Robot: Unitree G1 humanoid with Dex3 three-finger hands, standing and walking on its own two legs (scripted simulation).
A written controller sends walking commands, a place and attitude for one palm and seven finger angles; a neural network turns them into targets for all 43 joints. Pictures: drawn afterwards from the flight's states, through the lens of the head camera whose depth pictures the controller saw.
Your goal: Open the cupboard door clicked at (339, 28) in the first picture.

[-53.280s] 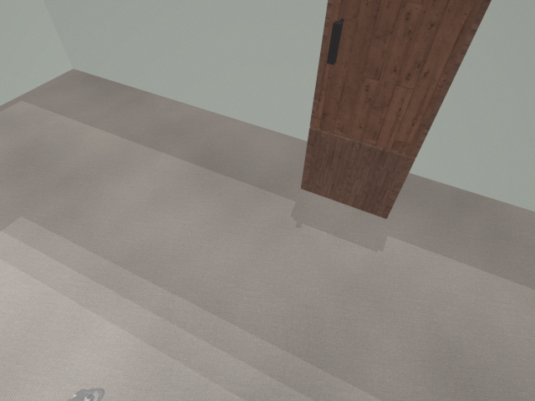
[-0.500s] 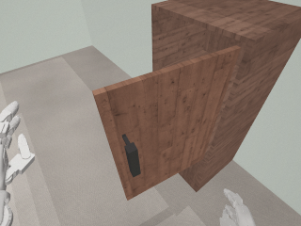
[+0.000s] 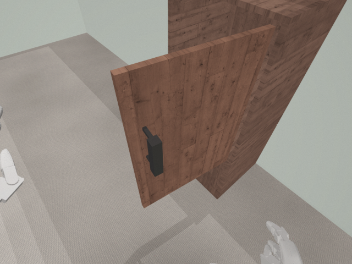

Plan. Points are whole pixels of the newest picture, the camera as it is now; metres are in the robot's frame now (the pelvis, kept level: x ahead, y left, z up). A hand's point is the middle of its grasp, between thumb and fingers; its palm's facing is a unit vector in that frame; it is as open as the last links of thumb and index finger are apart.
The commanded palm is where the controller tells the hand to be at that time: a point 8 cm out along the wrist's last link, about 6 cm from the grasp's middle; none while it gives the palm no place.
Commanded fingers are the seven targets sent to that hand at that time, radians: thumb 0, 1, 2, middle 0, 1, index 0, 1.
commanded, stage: step back with the hand held close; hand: left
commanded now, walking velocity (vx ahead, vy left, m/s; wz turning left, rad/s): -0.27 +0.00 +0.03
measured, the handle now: (151, 151) +0.37 +0.09 +0.04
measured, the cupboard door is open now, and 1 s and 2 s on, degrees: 81 81 81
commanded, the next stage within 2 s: stop stepping back and stand still in 0.86 s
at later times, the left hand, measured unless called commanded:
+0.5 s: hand out of the picture +0.15 +0.27 +0.18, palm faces +0.48 -0.71 -0.51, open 7.4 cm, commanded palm +0.08 +0.31 +0.19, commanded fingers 0.00 0.90 0.90 -0.20 -0.30 -0.20 -0.30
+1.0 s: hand out of the picture +0.08 +0.22 +0.17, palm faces +0.28 -0.77 -0.58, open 7.4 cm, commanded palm +0.00 +0.27 +0.19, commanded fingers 0.00 0.90 0.90 -0.20 -0.30 -0.20 -0.30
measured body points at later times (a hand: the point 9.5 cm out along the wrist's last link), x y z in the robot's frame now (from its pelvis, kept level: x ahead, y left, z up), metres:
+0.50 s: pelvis -0.04 +0.00 -0.01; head -0.01 +0.02 +0.44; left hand +0.12 +0.30 +0.21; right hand +0.13 -0.24 -0.08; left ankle +0.02 +0.10 -0.72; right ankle +0.04 -0.13 -0.70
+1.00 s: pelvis -0.14 -0.03 +0.01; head -0.08 +0.00 +0.46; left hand +0.06 +0.26 +0.21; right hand +0.05 -0.28 -0.05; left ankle -0.12 +0.08 -0.72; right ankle -0.13 -0.13 -0.71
